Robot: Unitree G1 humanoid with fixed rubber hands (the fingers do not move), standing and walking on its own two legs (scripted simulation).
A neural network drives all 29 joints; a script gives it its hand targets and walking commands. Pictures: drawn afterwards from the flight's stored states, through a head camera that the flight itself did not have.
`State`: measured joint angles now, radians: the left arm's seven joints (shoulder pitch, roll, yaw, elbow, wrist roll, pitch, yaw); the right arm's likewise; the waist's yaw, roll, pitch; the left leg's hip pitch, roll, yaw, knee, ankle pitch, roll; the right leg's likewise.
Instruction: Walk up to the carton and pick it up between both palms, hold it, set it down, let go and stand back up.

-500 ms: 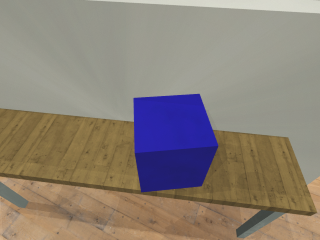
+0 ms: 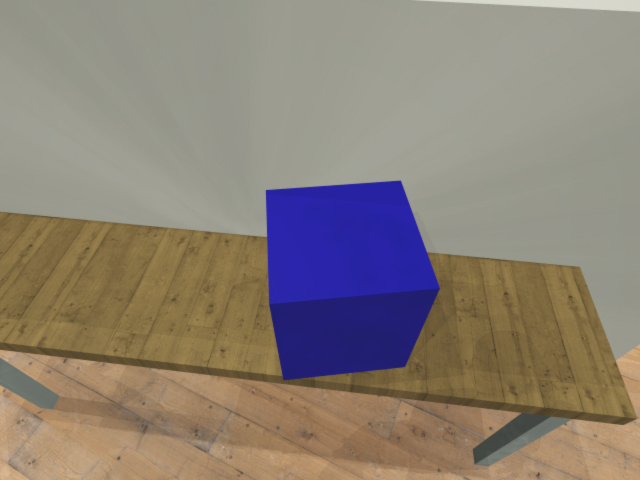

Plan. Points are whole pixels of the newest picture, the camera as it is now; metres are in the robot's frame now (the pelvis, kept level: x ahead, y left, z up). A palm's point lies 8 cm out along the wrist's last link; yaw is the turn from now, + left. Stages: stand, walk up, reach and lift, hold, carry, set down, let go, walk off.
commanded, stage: walk up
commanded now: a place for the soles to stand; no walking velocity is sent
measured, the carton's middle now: (339, 284) +0.41 -0.01 -0.05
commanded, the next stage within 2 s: reach and lift in 1.30 s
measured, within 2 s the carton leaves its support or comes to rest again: neither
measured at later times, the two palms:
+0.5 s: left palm out of the picture +0.06 +0.27 -0.13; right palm out of the picture +0.02 -0.26 -0.15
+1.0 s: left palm out of the picture +0.10 +0.26 -0.12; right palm out of the picture -0.01 -0.25 -0.14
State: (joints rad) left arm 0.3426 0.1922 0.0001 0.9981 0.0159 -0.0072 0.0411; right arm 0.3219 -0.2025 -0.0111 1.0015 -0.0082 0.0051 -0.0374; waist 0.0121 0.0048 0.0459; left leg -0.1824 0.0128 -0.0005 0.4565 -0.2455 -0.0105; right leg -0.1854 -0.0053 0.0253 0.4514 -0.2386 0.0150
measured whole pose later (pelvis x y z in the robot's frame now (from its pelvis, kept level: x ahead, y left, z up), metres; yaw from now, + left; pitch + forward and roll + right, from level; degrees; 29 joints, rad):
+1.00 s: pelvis -0.02 +0.03 -0.01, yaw -14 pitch -1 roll +1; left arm 0.32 0.25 0.01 0.77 0.02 0.00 0.03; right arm 0.23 -0.29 -0.01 0.82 0.00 0.05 0.01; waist -0.02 0.02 0.08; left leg -0.22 0.03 0.15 0.57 -0.33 0.02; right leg -0.33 0.03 0.16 0.60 -0.25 0.04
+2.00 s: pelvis -0.02 -0.01 -0.01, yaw -10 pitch -2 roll +1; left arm 0.12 0.24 0.09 0.54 0.02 0.19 0.05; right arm 0.21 -0.15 -0.06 0.73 -0.01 -0.18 0.04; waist -0.01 -0.02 0.11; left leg -0.21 0.06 0.05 0.57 -0.31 -0.04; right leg -0.29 0.01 0.00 0.59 -0.26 -0.02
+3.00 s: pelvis +0.00 -0.01 +0.00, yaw -8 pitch -3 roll +0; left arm 0.20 0.10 -0.04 0.66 -0.08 -0.39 0.18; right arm 0.13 -0.30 0.09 0.92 0.31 -0.57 0.18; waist 0.04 -0.01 0.02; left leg -0.15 0.05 0.03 0.50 -0.30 -0.04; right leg -0.22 0.01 -0.01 0.52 -0.25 -0.02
